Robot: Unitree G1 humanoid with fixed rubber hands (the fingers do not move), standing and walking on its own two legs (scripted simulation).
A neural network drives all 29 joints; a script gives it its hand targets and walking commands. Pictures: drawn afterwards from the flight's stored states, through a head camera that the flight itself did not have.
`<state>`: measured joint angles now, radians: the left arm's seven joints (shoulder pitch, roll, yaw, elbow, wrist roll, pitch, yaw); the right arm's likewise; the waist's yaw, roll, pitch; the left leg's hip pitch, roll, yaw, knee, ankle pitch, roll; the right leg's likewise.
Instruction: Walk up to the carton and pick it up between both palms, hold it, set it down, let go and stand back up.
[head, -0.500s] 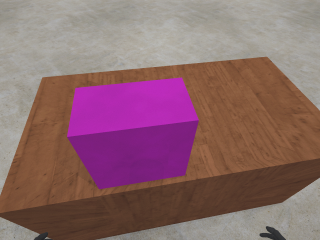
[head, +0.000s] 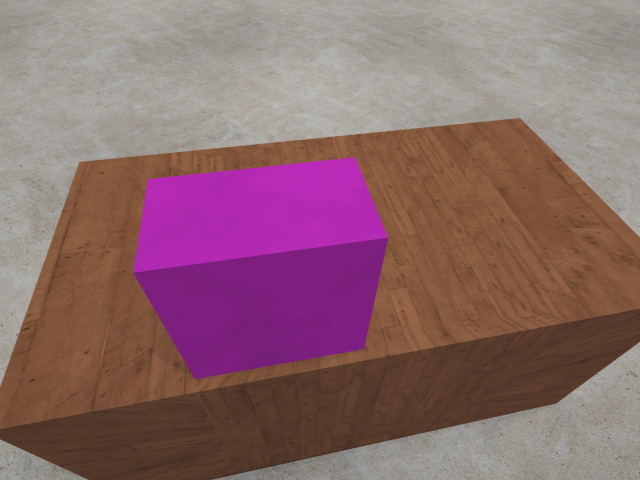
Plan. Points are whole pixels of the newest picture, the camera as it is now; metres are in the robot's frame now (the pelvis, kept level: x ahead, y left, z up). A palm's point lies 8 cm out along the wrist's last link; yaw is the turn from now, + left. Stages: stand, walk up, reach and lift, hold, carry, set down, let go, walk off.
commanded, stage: walk up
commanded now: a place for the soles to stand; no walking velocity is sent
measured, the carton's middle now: (270, 275) +0.41 +0.07 -0.02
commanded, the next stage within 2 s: reach and lift in 0.06 s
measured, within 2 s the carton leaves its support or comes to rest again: neither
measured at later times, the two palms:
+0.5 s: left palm (108, 453) +0.18 +0.27 -0.08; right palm (566, 455) +0.16 -0.32 -0.08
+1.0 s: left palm (86, 475) +0.15 +0.28 -0.06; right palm (518, 462) +0.15 -0.25 -0.07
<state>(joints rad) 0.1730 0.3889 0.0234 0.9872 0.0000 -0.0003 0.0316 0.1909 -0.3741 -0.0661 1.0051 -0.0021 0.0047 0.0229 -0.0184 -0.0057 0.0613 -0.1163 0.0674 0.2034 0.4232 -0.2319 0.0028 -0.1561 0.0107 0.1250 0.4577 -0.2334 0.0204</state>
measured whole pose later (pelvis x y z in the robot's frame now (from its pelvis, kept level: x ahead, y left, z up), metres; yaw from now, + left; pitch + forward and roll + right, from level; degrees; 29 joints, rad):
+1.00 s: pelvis -0.01 +0.00 +0.00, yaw +4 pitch -5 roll +0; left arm 0.13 0.31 0.08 0.50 -0.04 0.16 0.01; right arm 0.26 -0.20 -0.10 0.57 0.01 -0.16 0.00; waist -0.02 -0.02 0.10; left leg -0.16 0.05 0.12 0.47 -0.23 0.00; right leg -0.16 -0.01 0.04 0.48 -0.25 0.02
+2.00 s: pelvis +0.01 -0.01 -0.01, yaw +8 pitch -1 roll +0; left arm 0.08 0.39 -0.03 0.69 -0.33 -0.47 -0.05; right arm 0.09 -0.21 0.06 0.72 0.30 -0.51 0.00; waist 0.00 0.00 0.01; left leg -0.25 0.04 0.05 0.53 -0.26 -0.02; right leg -0.20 -0.02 -0.02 0.52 -0.30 0.01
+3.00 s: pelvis +0.02 -0.01 +0.01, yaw +7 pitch +1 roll +0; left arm -0.38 0.44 0.11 0.35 -0.31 0.31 -0.05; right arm -0.30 -0.40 0.01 0.35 0.42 0.18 -0.07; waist 0.01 0.00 0.00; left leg -0.18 0.05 0.07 0.32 -0.16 -0.02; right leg -0.14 -0.01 0.00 0.29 -0.17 0.01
